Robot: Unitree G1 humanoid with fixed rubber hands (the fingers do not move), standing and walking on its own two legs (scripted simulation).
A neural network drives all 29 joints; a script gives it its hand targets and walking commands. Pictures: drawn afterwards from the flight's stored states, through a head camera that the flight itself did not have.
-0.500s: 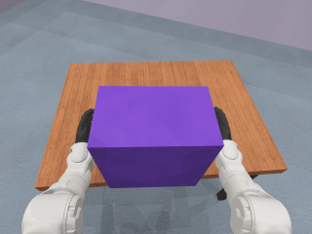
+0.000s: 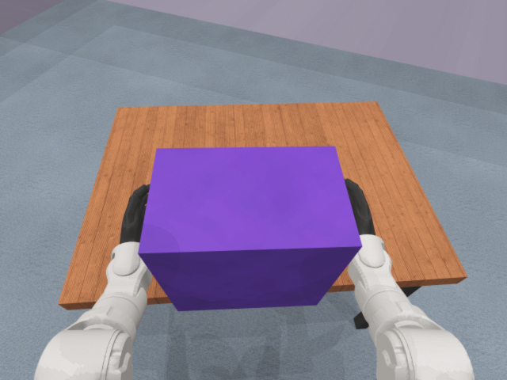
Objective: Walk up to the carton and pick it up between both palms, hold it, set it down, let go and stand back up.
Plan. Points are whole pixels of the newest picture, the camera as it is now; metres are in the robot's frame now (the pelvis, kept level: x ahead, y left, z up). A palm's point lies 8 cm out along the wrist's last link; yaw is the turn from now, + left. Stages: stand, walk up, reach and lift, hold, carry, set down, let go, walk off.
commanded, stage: reach and lift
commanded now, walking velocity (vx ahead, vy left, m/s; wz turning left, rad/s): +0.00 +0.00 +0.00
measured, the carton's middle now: (247, 237) +0.39 +0.02 -0.03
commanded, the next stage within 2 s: none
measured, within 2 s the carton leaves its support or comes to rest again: leaves its support in 0.10 s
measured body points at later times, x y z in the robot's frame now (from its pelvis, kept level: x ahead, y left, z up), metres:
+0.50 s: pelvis -0.01 +0.00 +0.00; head +0.03 +0.01 +0.45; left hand +0.39 +0.21 +0.06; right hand +0.40 -0.17 +0.06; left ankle +0.03 +0.12 -0.74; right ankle -0.03 -0.11 -0.74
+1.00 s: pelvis +0.01 +0.00 +0.01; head -0.02 +0.01 +0.46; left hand +0.39 +0.20 +0.14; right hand +0.40 -0.18 +0.14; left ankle +0.03 +0.12 -0.74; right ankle -0.03 -0.11 -0.74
